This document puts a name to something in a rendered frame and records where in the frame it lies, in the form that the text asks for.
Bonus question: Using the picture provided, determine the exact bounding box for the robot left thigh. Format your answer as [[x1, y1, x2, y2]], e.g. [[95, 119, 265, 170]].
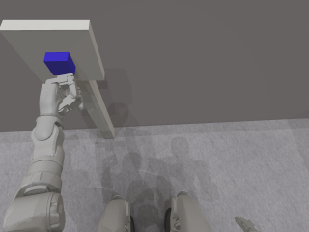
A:
[[96, 199, 131, 232]]

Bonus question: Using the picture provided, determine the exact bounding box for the right robot shin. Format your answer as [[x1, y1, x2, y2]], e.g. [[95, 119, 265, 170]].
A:
[[170, 190, 188, 232]]

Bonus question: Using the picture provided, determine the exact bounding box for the left robot forearm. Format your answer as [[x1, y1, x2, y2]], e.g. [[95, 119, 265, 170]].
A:
[[2, 115, 65, 232]]

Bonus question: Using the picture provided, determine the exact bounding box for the panel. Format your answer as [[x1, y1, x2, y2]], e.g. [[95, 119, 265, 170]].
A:
[[0, 20, 115, 140]]

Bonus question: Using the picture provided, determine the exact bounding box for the button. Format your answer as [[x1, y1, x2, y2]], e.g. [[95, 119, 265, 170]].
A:
[[43, 52, 76, 75]]

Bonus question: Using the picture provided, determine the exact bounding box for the left robot hand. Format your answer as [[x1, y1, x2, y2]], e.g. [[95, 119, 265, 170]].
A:
[[39, 73, 85, 121]]

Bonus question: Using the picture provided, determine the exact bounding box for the right robot hand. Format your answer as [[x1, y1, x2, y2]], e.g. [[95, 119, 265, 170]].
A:
[[235, 216, 261, 232]]

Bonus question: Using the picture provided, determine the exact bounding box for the robot left upper arm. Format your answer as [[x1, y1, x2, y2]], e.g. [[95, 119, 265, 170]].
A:
[[5, 191, 66, 232]]

